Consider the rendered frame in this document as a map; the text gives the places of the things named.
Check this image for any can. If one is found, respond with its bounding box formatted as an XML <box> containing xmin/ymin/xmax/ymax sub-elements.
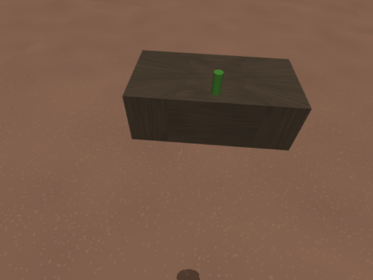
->
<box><xmin>211</xmin><ymin>69</ymin><xmax>224</xmax><ymax>96</ymax></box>

